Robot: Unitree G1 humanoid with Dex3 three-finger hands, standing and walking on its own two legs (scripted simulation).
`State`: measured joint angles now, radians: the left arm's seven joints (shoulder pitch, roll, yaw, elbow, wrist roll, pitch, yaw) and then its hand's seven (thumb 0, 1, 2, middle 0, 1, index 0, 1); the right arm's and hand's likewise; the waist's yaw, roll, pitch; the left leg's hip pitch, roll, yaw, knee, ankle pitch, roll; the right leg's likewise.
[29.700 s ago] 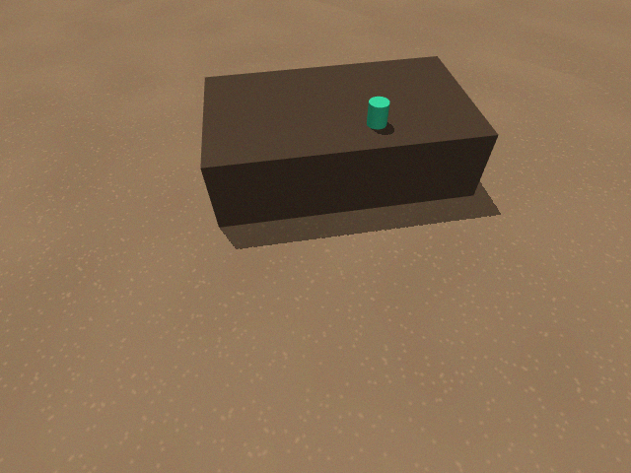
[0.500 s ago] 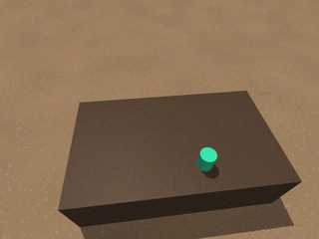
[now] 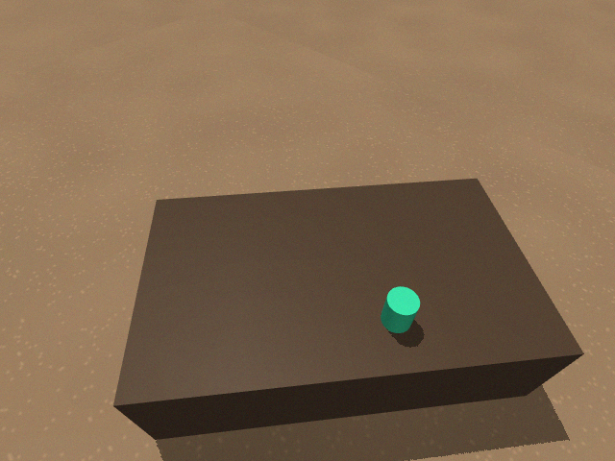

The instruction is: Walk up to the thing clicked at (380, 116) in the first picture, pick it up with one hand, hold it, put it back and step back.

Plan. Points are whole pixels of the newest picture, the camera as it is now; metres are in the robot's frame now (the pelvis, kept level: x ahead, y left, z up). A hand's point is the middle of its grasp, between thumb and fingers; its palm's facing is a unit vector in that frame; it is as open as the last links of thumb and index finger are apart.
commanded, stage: stand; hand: right
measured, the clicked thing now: (399, 310) +0.54 -0.24 -0.40
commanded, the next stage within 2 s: step back in 0.62 s
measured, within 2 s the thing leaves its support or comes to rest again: neither
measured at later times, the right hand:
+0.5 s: hand out of the picture +0.07 -0.26 -0.16, palm faces -0.01 +0.94 -0.35, open 7.4 cm
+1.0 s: hand out of the picture +0.08 -0.31 -0.18, palm faces -0.01 +0.94 -0.34, open 7.4 cm
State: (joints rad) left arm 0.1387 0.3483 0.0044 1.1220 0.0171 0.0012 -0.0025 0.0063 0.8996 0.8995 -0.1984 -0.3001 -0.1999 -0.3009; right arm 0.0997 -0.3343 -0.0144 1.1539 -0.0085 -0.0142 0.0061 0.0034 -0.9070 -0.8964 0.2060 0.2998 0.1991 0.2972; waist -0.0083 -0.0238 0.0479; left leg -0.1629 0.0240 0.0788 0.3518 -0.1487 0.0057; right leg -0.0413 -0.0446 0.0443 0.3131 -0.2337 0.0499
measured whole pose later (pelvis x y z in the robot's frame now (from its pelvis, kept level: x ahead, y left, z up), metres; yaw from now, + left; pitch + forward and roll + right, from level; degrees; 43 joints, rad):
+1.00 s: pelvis -0.06 -0.05 -0.02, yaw -1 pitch -1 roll +1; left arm 0.16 0.35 0.06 0.96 0.04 0.04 0.00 0.01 0.90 0.90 -0.20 -0.30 -0.20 -0.30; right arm 0.02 -0.42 -0.06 0.95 0.01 0.07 -0.01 0.00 -0.91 -0.90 0.20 0.30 0.20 0.30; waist 0.03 0.05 0.17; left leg -0.49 -0.08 -0.11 1.01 -0.50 0.02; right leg -0.27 0.01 0.01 0.63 -0.35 -0.03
